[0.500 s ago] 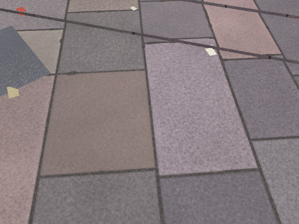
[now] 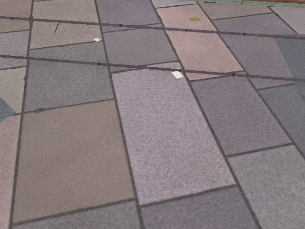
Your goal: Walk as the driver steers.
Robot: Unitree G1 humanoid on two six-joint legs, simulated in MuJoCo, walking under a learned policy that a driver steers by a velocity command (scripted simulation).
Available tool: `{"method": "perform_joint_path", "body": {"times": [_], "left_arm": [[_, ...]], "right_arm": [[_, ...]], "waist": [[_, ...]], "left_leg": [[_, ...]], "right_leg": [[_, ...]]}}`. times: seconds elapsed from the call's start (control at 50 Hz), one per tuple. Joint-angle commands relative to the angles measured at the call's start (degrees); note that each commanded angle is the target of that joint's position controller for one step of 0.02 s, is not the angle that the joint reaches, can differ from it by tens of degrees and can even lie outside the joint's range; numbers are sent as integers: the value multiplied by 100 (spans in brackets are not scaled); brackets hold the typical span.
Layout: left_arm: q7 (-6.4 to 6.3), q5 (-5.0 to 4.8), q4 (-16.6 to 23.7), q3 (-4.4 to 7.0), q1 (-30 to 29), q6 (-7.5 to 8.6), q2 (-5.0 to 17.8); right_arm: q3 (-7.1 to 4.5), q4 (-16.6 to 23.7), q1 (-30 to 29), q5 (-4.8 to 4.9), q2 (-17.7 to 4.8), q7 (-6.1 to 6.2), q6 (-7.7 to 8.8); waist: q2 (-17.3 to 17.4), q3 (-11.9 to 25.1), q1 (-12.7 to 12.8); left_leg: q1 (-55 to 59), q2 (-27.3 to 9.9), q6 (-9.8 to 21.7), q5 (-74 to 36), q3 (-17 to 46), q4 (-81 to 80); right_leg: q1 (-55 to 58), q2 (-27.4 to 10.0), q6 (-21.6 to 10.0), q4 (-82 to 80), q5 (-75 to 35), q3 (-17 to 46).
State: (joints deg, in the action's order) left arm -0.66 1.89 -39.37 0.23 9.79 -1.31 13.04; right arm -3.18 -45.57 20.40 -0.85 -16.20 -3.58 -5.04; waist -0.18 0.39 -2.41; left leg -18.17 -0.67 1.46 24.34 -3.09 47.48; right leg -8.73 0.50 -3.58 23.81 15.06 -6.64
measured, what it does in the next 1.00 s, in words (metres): walks ahead, turning left: left foot, then right foot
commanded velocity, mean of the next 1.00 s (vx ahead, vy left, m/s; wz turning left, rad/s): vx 0.86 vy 0.00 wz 0.44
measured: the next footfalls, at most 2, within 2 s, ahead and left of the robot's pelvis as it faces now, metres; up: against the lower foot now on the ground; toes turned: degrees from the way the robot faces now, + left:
left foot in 0.16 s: +0.03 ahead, +0.13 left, +0.00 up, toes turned +13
right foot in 0.56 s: +0.51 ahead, +0.10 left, +0.00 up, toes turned +34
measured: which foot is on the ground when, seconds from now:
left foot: up 0.00-0.14, down 0.16-0.58, up 0.60-0.92, down 0.94-1.00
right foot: down 0.00-0.16, up 0.18-0.54, down 0.56-0.96, up 0.98-1.00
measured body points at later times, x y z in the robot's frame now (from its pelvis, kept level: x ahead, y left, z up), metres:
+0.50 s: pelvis +0.22 +0.11 -0.02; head +0.25 +0.13 +0.43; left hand +0.37 +0.41 -0.08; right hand +0.29 -0.18 -0.12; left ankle -0.01 +0.12 -0.74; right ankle +0.45 +0.04 -0.71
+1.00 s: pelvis +0.58 +0.33 -0.02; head +0.59 +0.35 +0.43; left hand +0.40 +0.55 -0.16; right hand +0.91 +0.26 -0.07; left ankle +0.59 +0.47 -0.74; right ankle +0.49 +0.11 -0.68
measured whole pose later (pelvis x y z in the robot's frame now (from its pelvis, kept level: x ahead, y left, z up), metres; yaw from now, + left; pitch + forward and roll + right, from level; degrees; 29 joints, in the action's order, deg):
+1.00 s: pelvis +0.58 +0.33 -0.02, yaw +26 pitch +2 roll -1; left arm 1.5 -0.4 -50.6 3.2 29.7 3.9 16.7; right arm 0.8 -35.1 0.4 -3.9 -15.5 -1.2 5.1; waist -0.6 0.1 5.9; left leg -27.1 -2.0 0.3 12.9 -1.3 38.4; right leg -10.5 0.6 -4.5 54.2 24.9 6.4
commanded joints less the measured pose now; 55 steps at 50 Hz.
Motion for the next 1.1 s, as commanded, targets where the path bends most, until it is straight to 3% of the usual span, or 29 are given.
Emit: {"method": "perform_joint_path", "body": {"times": [0.02,0.12,0.14,0.16,0.18,0.2,0.22,0.26,0.3,0.4,0.48,0.52,0.54,0.56,0.58,0.6,0.62,0.66,0.72,0.78,0.84,0.9,0.92,0.94,0.96,0.98,1.0,1.04,1.1], "left_arm": [[-41,29,149,470,283,192,1253],[28,-3,199,548,-355,323,1291],[18,-19,222,557,-546,304,1281],[3,40,271,494,-693,301,1073],[35,119,433,292,-987,299,505],[129,119,924,190,-1447,373,324],[218,161,951,229,-1559,496,682],[315,156,609,301,-1031,603,1063],[360,210,497,293,-866,503,1116],[378,37,812,113,-1674,366,837],[356,-43,1082,82,-1975,420,893],[226,-62,813,209,-933,455,1187],[106,-95,487,349,273,469,1463],[-38,-61,171,482,1620,474,1671],[-142,194,7,601,2601,548,2118],[-65,241,108,590,1831,558,2273],[-13,164,230,520,843,539,1653],[60,100,12,408,741,547,1071],[95,7,-514,302,1153,672,842],[79,-85,-530,351,1075,730,992],[166,-128,-431,523,913,751,1482],[256,-182,-515,561,1209,743,1623],[266,-176,-582,569,1322,730,1646],[272,-199,-592,552,1289,748,1573],[229,-139,-410,395,1150,776,906],[198,-400,-93,326,1502,730,619],[162,-271,-186,351,1282,613,842],[271,-131,-276,354,850,480,813],[425,-46,-155,315,538,228,546]], "right_arm": [[-163,709,-873,57,-607,-94,206],[-136,564,-395,156,-433,-135,306],[-143,373,79,115,-424,-117,348],[-241,-2,942,46,-657,-55,405],[-357,-114,1604,-49,-1149,33,476],[-325,243,1205,-53,-1404,102,532],[-352,382,797,-44,-1390,187,522],[-336,452,576,-31,-1271,265,577],[-268,445,530,48,-1138,289,686],[-310,294,644,62,-1149,290,843],[-374,225,541,128,-1297,333,923],[-419,273,175,133,-1492,331,954],[-453,266,27,82,-1635,301,957],[-410,273,-201,23,-1498,287,1013],[-167,450,-62,44,-502,308,1097],[17,720,355,232,-143,223,1099],[1,524,85,73,-489,254,997],[-19,528,-487,-152,-680,118,934],[127,887,-999,-281,-373,15,845],[265,1296,-1689,-313,-425,-29,839],[348,1313,-1929,-129,-428,-157,888],[192,1141,-1635,-115,-734,0,897],[91,897,-943,-172,-874,105,930],[-26,706,-16,-278,-1084,232,973],[-163,624,1119,-407,-1594,370,1007],[-206,725,856,-389,-1866,408,954],[-150,776,133,-301,-1385,420,924],[-14,737,-350,-226,-701,357,977],[40,410,-244,-72,-449,346,1126]], "waist": [[-500,-536,457],[-410,-287,-57],[-156,-236,-325],[646,-144,-663],[1960,-112,-958],[1998,-341,-736],[1123,-633,-618],[268,-402,-279],[240,-396,-137],[338,-768,-218],[634,-654,-227],[644,-100,310],[451,602,904],[315,1260,1600],[-1214,2028,1655],[-2537,2242,853],[-1525,1144,615],[-281,391,563],[-581,-224,253],[-431,-574,94],[-358,-491,64],[-78,-280,-64],[168,182,-378],[255,800,-870],[1263,1543,-1208],[2013,1814,-703],[1252,899,-362],[467,55,-114],[645,-348,179]], "left_leg": [[-1478,-280,255,127,158,-234],[335,-75,619,-354,-439,-1438],[1091,110,675,-613,-631,-1827],[2096,155,839,-99,-163,-2136],[2785,-998,1213,1359,1954,-2626],[2841,-1697,1804,2347,4865,-3852],[2828,-1880,1883,2025,4581,-3950],[2656,-1380,1643,856,3540,-3693],[2222,-1001,1488,435,3035,-3936],[1418,-453,1441,-1272,2437,-4017],[1175,-660,1207,-2885,2577,-3937],[1044,-562,898,-4900,2413,-3027],[824,-334,739,-5647,2192,-1631],[-9,-28,651,-5156,2024,-2],[-1262,624,626,-1597,1635,2352],[-2137,914,607,284,1501,3284],[-2432,376,674,-440,1276,3520],[-2101,18,586,-910,1059,2908],[-2118,-219,371,-526,1120,2078],[-2172,-566,37,-1094,834,758],[135,-124,-92,-1749,231,-676],[920,63,-58,-1816,158,-1305],[1743,244,-5,-1547,78,-1514],[3049,-95,84,-1218,288,-1405],[4014,-1717,177,1159,2178,-1907],[3823,-2690,430,2838,5064,-3506],[3120,-2516,584,2869,4732,-3578],[2042,-1942,526,691,2763,-3409],[1524,-1584,317,-1141,1276,-3654]], "right_leg": [[741,-2099,-702,-1759,2401,1915],[-273,-1751,-284,-1390,1928,568],[-788,-1516,-134,-802,2060,124],[-1619,-1019,40,762,1760,-438],[-3104,-365,239,3220,1778,-745],[-4829,368,407,4139,1764,381],[-5289,-201,427,4454,1181,925],[-4742,-424,506,4135,358,908],[-4179,-458,624,3698,12,833],[-3600,-184,794,2271,-806,547],[-2270,-71,596,1131,-1323,561],[-643,220,423,949,-907,506],[714,323,342,1044,-426,425],[2252,-99,249,1256,-5,596],[3435,-1605,2,580,3014,2671],[3072,-2520,-379,-1263,4484,6104],[2067,-2334,-532,-1261,4413,5749],[766,-1776,-668,-1034,2581,4059],[-146,-1351,-826,-1267,1529,3263],[-679,-1249,-965,-1702,931,2843],[-1937,-922,-799,-2132,25,2103],[-1252,-981,-638,-1294,-1505,1981],[-1091,-687,-528,-23,-2472,1697],[-1736,-327,-411,1618,-2391,1485],[-2645,66,-299,3867,409,1251],[-3636,320,-322,5192,1163,1228],[-4074,-106,-323,5623,531,1184],[-3884,-513,-220,5225,6,1081],[-3812,-767,-84,4974,-177,1023]]}}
